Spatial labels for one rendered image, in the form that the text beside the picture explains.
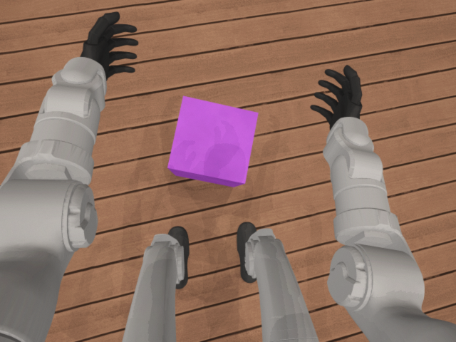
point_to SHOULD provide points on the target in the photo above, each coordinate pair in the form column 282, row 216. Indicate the carton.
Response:
column 212, row 142

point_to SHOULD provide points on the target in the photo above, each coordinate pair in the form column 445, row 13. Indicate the left robot hand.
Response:
column 99, row 44

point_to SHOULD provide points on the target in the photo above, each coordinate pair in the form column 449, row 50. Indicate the robot left upper arm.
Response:
column 42, row 224

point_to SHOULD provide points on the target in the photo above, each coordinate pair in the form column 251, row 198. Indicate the right robot forearm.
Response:
column 362, row 210

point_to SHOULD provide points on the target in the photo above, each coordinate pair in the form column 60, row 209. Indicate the left robot foot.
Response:
column 180, row 234

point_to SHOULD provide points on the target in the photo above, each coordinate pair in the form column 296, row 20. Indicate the right robot hand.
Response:
column 349, row 99

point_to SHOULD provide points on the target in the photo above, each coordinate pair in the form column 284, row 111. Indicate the left robot forearm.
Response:
column 66, row 127

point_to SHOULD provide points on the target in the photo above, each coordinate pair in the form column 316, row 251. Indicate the robot right upper arm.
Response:
column 382, row 290

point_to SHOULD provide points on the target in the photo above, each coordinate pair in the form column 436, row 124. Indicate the left robot thigh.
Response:
column 152, row 312

